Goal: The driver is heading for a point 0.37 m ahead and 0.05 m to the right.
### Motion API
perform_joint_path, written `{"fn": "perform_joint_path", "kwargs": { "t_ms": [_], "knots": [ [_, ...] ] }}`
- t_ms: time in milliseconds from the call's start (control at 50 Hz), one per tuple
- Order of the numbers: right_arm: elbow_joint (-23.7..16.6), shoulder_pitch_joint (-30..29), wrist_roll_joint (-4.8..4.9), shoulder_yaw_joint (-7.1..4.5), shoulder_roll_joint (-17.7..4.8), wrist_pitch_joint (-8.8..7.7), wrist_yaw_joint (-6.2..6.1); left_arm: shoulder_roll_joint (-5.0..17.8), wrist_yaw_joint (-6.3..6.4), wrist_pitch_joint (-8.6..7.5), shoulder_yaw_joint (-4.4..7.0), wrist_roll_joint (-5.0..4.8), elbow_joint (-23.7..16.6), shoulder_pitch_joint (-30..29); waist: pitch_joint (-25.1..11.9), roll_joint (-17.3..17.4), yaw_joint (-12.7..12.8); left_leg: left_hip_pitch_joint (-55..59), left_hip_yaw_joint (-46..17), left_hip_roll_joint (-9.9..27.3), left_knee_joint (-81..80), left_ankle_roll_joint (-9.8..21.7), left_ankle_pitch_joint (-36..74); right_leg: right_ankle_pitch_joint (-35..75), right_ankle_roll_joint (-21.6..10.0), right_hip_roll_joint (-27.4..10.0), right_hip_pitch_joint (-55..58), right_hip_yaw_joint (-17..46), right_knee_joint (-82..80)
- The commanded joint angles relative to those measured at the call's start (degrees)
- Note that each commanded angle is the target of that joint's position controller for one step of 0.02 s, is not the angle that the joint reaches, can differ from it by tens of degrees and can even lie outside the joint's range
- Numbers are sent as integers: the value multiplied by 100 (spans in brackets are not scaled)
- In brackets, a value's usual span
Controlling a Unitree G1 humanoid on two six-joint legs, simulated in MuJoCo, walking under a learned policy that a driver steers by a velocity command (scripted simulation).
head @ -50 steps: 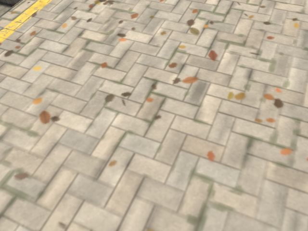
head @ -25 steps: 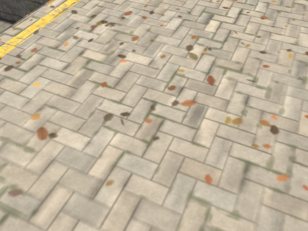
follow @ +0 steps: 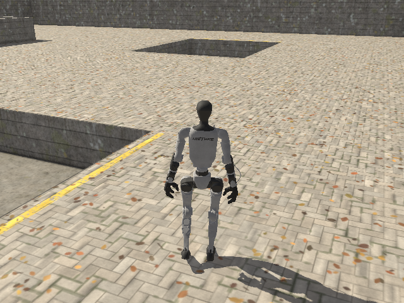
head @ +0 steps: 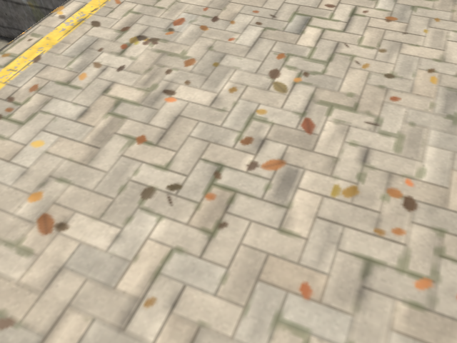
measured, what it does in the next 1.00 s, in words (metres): walks ahead: left foot, then right foot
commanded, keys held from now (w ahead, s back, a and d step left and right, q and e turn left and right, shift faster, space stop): w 0.26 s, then no key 0.74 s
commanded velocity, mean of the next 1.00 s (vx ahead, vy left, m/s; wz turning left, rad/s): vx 0.22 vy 0.00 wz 0.00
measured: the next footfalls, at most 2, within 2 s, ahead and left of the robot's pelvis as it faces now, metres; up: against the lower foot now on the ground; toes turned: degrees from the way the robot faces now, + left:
left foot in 0.38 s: +0.37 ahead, +0.08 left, +0.00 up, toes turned +3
right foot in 0.80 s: +0.36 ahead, -0.11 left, +0.00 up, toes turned -3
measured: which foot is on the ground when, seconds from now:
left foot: up 0.00-0.36, down 0.38-1.00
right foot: down 0.00-0.36, up 0.38-0.78, down 0.80-1.00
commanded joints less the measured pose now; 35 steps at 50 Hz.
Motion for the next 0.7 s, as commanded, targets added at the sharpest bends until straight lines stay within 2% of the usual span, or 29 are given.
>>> {"fn": "perform_joint_path", "kwargs": {
  "t_ms": [20, 60, 100, 140, 200, 260, 300, 320, 340, 360, 380, 400, 420, 440, 460, 480, 500, 520, 560, 580, 620, 660, 700],
  "knots": [
    [-426, -323, -52, -36, -202, -80, 110, 418, 28, -88, 5, -19, -41, 444, 503, -431, -7, -1846, -119, 472, 395, -3, 679, 59, -531, -1556, 833, 2012, -1949],
    [-475, -409, -51, -63, -239, 1, 131, 405, 58, -154, -34, -40, 112, 787, 413, -520, -28, -1971, 78, 425, 289, -106, 837, 1278, -532, -1442, 1037, 1559, -1873],
    [-624, -813, -41, -58, -205, 58, 138, 430, 76, -177, -60, -50, 219, 1046, 460, -529, 16, -2275, 232, 421, 77, -203, 1013, 2092, -566, -1384, 1161, 1255, -1846],
    [-859, -1394, -30, -31, -165, 78, 147, 400, 81, -180, -96, -42, 258, 1163, 579, -549, 100, -2424, 386, 379, -415, -284, 1247, 2578, -591, -1298, 1111, 1033, -1886],
    [-1158, -2134, 28, 44, -53, 68, 159, 356, 91, -192, -136, -42, 284, 1213, 717, -629, 211, -2071, 602, 220, -1575, -294, 1705, 3013, -554, -1156, 945, 749, -1929],
    [-1329, -2450, 59, 59, -97, 61, 141, 443, 124, -207, -125, -36, 356, 1309, 743, -679, 235, -1609, 726, 67, -2313, -122, 1882, 3520, -548, -1285, 1131, 672, -1904],
    [-1264, -2122, 43, 29, -160, 10, 72, 453, 149, -207, -130, -19, 376, 1164, 607, -638, 35, -1064, 765, -147, -2563, 69, 1807, 5050, -445, -1305, 1342, 509, -1329],
    [-1108, -1642, 30, -12, -242, -37, 20, 501, 172, -208, -118, -12, 374, 1075, 349, -698, -147, -578, 770, -322, -2593, 158, 1700, 5864, -355, -1278, 1451, 474, -775],
    [-826, -844, 28, -78, -358, -105, -29, 541, 190, -192, -107, -11, 368, 980, -39, -704, -435, 107, 716, -459, -2812, 252, 1809, 6123, -259, -1198, 1517, 462, 66],
    [-576, -94, -38, -138, -466, -184, -77, 583, 193, -174, -100, -85, 361, 889, -380, -624, -778, 1089, 604, -297, -3354, 338, 2554, 5474, -137, -1017, 1150, 354, 1123],
    [-413, 630, -181, -244, -898, -228, -125, 397, 185, -173, -153, -167, 237, 1026, -1040, -159, -870, 2476, -361, 822, -3005, 535, 4095, 3198, -30, -697, 122, 213, 2669],
    [-458, 648, -200, -311, -1272, -199, -71, -252, 199, -87, -245, -415, 359, 2175, -2054, 1025, -316, 3986, -2649, 2719, -2798, 1724, 6909, -2238, 161, 289, -1427, 188, 5068],
    [-557, 411, 168, -336, -1137, -108, -31, 332, 236, 2, -79, -232, 430, 1858, -2184, 22, -410, 3318, -2753, 2427, -3251, 1797, 6153, -1670, 133, 156, -1469, 887, 5371],
    [-672, -365, 212, -216, -775, -94, -46, 301, 211, 17, -70, -116, 212, 1155, -1173, 54, -203, 2337, -2019, 2150, -3647, 1589, 5295, -1228, 146, -114, -1707, 886, 5122],
    [-699, -706, 175, -104, -389, -103, -56, 249, 186, 19, -62, -10, 122, 796, -533, -46, -83, 1554, -1560, 1850, -3976, 1332, 4958, -956, 155, -282, -1684, 810, 4737],
    [-651, -725, 155, -39, -193, -125, -94, 256, 156, 77, -27, 61, 116, 659, -269, -55, 12, 1072, -1159, 1617, -4169, 1145, 4944, -809, 174, -395, -1491, 828, 4432],
    [-572, -679, 155, 22, -52, -130, -133, 127, 120, 177, -42, 105, 161, 818, -214, -3, 165, 617, -814, 1443, -4304, 986, 4921, -713, 212, -445, -1068, 799, 4093],
    [-516, -624, 121, 70, 15, -157, -142, -38, 103, 265, -69, 96, 229, 930, -256, -27, 261, 334, -592, 1338, -4346, 903, 5043, -644, 240, -423, -701, 762, 3816],
    [-485, -641, 62, 80, -175, -223, -130, -204, 117, 396, -112, 55, 285, 1007, -336, 47, 430, 19, -241, 1190, -4355, 864, 5269, -553, 308, -361, -342, 636, 3244],
    [-485, -666, 33, 86, -259, -230, -122, -188, 140, 446, -123, 51, 273, 912, -330, 124, 461, -44, -137, 1131, -4371, 823, 5100, -506, 321, -367, -307, 584, 2842],
    [-454, -569, 11, 105, -333, -188, -119, -88, 197, 516, -138, 49, 214, 552, -304, 295, 363, -30, -128, 1057, -4441, 712, 4209, -379, 328, -391, -305, 498, 2092],
    [-400, -373, 20, 108, -373, -105, -130, 5, 228, 564, -146, 28, 198, 280, -320, 402, 215, -2, -280, 1052, -4591, 650, 2854, -234, 339, -400, -242, 435, 1668],
    [-363, -274, 25, 115, -360, -15, -150, 25, 237, 572, -168, 11, 188, 39, -171, 369, 108, -81, -490, 1080, -4749, 638, 1474, -198, 352, -420, -196, 416, 1325]
  ]
}}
